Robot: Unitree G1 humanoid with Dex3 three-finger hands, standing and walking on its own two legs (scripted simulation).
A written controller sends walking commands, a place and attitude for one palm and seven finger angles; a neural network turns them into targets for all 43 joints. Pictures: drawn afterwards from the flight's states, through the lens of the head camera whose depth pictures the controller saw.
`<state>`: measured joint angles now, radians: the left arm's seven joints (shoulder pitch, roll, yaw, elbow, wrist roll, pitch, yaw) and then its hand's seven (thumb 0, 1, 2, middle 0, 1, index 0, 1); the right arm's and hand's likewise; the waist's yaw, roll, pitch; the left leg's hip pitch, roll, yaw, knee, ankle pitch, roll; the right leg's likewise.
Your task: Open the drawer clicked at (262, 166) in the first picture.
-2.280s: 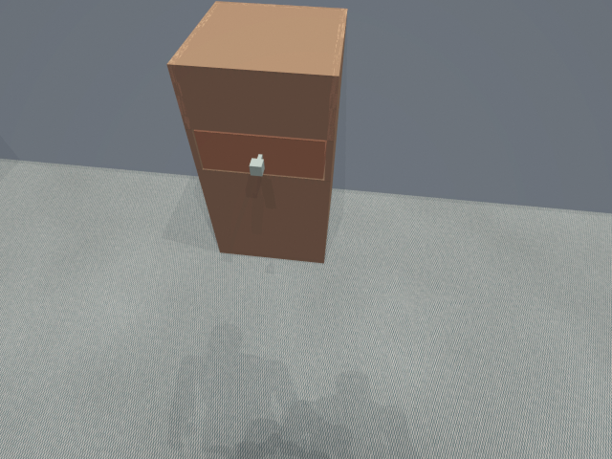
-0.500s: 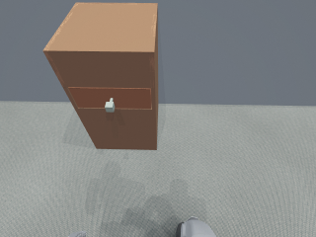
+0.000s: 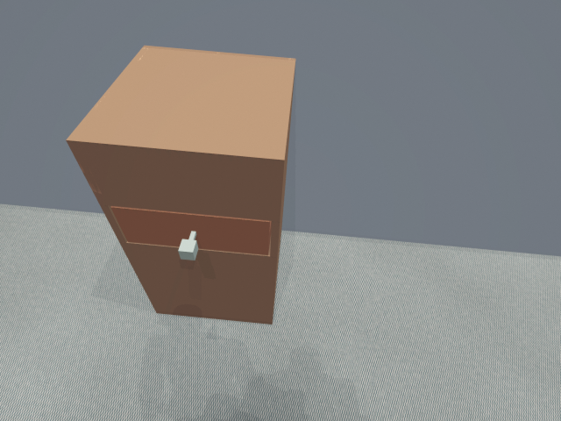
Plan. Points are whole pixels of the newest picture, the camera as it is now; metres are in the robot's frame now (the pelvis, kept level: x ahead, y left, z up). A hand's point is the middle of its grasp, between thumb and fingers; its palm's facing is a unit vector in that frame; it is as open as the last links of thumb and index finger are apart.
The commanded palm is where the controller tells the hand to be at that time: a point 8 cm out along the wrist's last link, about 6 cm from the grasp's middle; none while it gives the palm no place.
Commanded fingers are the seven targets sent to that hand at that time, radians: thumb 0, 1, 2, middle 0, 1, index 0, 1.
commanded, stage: come to a stop and stand still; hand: left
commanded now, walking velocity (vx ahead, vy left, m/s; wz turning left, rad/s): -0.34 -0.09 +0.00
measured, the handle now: (190, 243) +0.54 +0.26 -0.23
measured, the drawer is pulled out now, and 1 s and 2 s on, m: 0.00 0.00 0.00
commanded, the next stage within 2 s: look again from close up in 1.16 s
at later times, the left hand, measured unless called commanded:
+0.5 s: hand out of the picture +0.04 +0.14 -0.15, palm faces +0.05 -0.97 -0.26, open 7.3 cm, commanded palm none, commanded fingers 0.00 0.90 0.90 -0.20 -0.30 -0.20 -0.30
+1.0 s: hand out of the picture -0.03 +0.20 -0.16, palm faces +0.01 -0.97 -0.25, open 7.3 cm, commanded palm none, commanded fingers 0.00 0.90 0.90 -0.20 -0.30 -0.20 -0.30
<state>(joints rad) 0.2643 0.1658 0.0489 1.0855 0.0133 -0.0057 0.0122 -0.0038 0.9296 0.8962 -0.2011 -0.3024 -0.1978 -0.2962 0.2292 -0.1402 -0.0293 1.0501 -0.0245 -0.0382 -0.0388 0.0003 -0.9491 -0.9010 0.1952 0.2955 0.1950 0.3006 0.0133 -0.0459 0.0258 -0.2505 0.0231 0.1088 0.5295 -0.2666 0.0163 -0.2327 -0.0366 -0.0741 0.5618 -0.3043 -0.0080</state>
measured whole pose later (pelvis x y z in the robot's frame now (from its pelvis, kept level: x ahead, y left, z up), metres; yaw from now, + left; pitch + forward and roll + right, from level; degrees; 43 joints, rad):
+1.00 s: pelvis -0.04 +0.01 +0.00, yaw -2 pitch -1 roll +1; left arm 0.31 0.15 0.01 1.08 0.02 0.00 0.02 0.00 0.91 0.90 -0.20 -0.30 -0.20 -0.30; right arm 0.35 -0.15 0.02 1.03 -0.02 0.00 -0.02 0.01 -0.93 -0.90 0.20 0.30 0.20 0.30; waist 0.00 0.05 -0.01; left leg -0.20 -0.03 0.06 0.50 -0.29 0.03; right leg -0.28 -0.04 -0.02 0.55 -0.25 0.00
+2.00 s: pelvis +0.00 -0.03 +0.00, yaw -1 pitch +0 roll +1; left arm 0.30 0.12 0.00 1.13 0.01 -0.02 0.03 0.01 0.93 0.90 -0.20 -0.30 -0.20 -0.30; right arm 0.31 -0.13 0.02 1.13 -0.01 -0.01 -0.03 0.00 -0.91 -0.90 0.20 0.30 0.19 0.30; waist 0.01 0.02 0.02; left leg -0.15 0.04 0.01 0.45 -0.31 -0.04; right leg -0.22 0.03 -0.07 0.50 -0.28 -0.07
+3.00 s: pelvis +0.04 +0.03 +0.01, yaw -2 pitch +0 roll +1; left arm 0.31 0.12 0.00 1.14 0.01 -0.01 0.03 0.00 0.91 0.90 -0.20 -0.30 -0.20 -0.30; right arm 0.26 -0.16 0.01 1.10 -0.01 -0.02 -0.04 0.01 -0.95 -0.90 0.20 0.30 0.20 0.30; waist 0.01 -0.02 0.03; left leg -0.18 0.04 0.10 0.45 -0.26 -0.02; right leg -0.11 -0.03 -0.08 0.45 -0.33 -0.01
